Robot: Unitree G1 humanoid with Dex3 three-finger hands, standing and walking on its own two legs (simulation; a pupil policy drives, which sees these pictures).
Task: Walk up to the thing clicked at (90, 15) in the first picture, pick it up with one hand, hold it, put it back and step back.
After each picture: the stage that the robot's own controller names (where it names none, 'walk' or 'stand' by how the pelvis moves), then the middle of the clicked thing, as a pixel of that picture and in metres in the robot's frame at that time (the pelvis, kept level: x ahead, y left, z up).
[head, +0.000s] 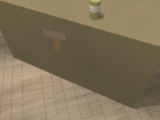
stand; (94, 8) +0.90 -0.01 -0.01
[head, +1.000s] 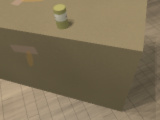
walk; (61, 17) +0.77 +0.21 +0.00
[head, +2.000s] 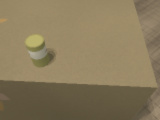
rise first; (38, 51) +0.46 +0.22 +0.04
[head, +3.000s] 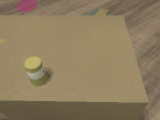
stand; (36, 71) +0.42 +0.23 -0.01
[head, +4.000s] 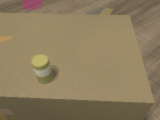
stand; (42, 69) +0.43 +0.21 -0.01
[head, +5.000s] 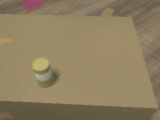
stand; (43, 73) +0.42 +0.20 -0.01
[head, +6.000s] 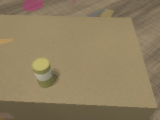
stand; (43, 73) +0.42 +0.20 -0.01
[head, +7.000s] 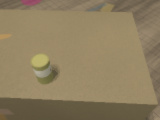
rise first; (42, 69) +0.42 +0.20 -0.01
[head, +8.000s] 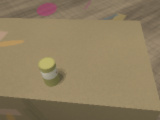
rise first; (49, 72) +0.43 +0.21 -0.01
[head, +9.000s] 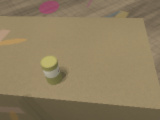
go down; (51, 70) +0.43 +0.21 -0.01
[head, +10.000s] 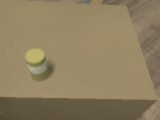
go down; (37, 65) +0.42 +0.19 +0.01
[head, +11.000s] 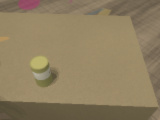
approach; (41, 72) +0.42 +0.19 +0.00
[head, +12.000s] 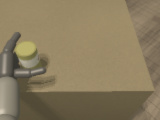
close; (29, 59) +0.43 +0.21 +0.04
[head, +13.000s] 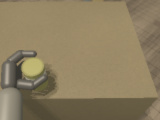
lift; (36, 75) +0.37 +0.18 +0.04
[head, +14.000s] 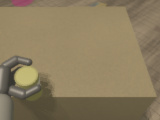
lift; (29, 84) +0.33 +0.20 +0.05
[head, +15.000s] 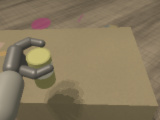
lift; (42, 69) +0.32 +0.16 +0.17
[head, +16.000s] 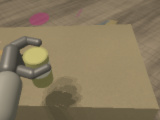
hold; (39, 68) +0.33 +0.16 +0.16
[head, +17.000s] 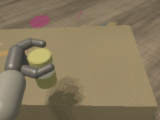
hold; (43, 69) +0.33 +0.15 +0.15
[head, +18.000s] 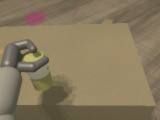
crouch; (38, 71) +0.35 +0.18 +0.12
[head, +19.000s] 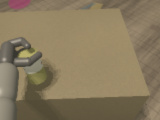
lower; (33, 66) +0.41 +0.20 +0.05
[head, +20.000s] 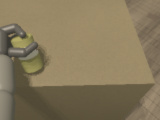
lower; (28, 53) +0.44 +0.20 +0.06
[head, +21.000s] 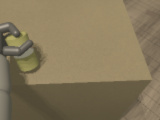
lower; (23, 51) +0.44 +0.21 +0.07
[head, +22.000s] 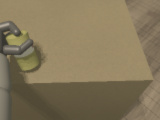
lower; (23, 50) +0.44 +0.21 +0.07
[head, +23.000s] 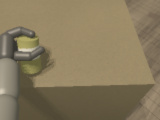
draw back; (29, 54) +0.43 +0.19 +0.06
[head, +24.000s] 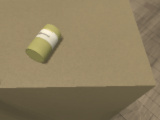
sink last; (44, 43) +0.47 +0.14 +0.03
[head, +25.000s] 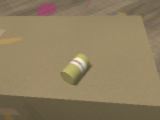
sink last; (75, 68) +0.45 +0.10 +0.01
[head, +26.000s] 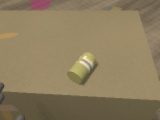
stand; (82, 67) +0.45 +0.07 +0.00
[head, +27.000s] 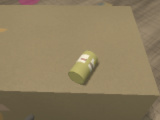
stand; (83, 66) +0.43 +0.04 +0.01
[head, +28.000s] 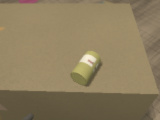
stand; (86, 67) +0.42 +0.03 +0.03
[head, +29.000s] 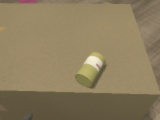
stand; (90, 69) +0.41 +0.02 +0.03
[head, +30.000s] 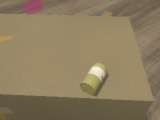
walk; (94, 78) +0.42 +0.00 -0.03
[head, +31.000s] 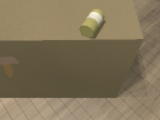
walk; (92, 23) +0.62 +0.01 +0.00
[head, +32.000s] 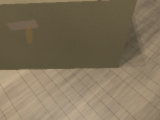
walk; out of the picture +0.94 -0.02 -0.01
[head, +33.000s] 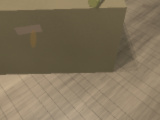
stand; out of the picture +1.06 -0.01 -0.02
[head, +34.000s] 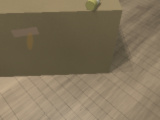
stand; (93, 2) +1.06 -0.01 -0.04
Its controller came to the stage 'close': yes
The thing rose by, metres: 0.19
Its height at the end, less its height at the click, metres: -0.02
